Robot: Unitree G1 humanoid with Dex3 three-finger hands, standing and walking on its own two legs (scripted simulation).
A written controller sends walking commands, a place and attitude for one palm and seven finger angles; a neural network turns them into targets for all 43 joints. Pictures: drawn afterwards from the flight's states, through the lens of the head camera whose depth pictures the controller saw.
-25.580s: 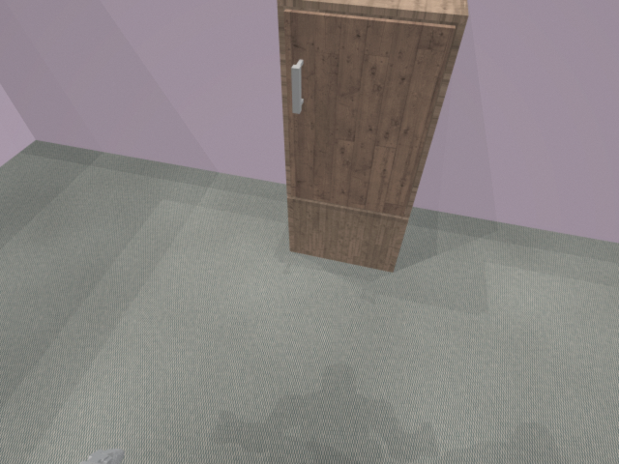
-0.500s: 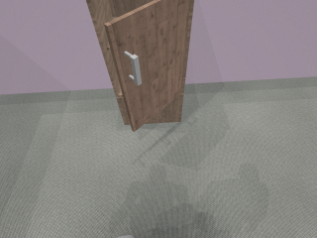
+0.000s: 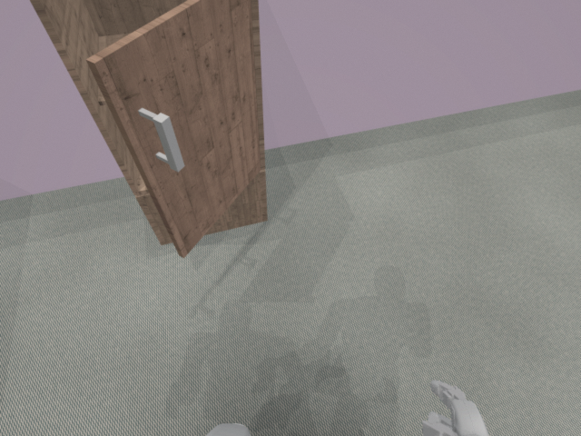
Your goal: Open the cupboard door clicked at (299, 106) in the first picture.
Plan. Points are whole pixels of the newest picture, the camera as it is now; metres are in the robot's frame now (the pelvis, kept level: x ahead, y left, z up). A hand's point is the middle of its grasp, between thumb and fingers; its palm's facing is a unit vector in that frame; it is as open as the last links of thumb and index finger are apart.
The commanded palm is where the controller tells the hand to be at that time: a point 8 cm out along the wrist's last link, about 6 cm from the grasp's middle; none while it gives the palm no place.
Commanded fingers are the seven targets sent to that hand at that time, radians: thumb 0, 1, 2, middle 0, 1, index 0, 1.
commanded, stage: walk to a spot facing it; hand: left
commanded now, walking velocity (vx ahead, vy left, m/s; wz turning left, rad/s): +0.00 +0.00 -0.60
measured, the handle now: (161, 140) +0.58 +0.31 +0.00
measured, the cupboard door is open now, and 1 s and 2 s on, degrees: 43 43 43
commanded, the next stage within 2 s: none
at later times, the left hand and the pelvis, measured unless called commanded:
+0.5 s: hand (210, 397) +0.18 +0.15 -0.16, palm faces -0.34 -0.89 -0.29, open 7.4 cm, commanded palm none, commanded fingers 0.00 0.90 0.90 -0.20 -0.30 -0.20 -0.30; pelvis +0.00 -0.02 -0.01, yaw -19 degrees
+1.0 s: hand (279, 346) +0.27 +0.05 -0.16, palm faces -0.65 -0.74 -0.17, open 7.4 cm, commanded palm none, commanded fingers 0.00 0.90 0.90 -0.20 -0.30 -0.20 -0.30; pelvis +0.06 -0.04 +0.00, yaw -39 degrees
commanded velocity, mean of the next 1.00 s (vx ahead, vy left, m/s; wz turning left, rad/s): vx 0.13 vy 0.00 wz -0.60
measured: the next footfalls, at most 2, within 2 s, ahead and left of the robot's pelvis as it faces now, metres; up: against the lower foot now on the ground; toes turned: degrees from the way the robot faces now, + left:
left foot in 0.04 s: +0.05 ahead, +0.14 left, +0.00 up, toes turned -3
right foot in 0.36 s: +0.02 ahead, -0.14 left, +0.00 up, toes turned -18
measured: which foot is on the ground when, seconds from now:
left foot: up 0.00-0.02, down 0.04-0.36, up 0.38-0.68, down 0.70-1.00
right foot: down 0.00-0.02, up 0.04-0.34, down 0.36-0.70, up 0.72-1.00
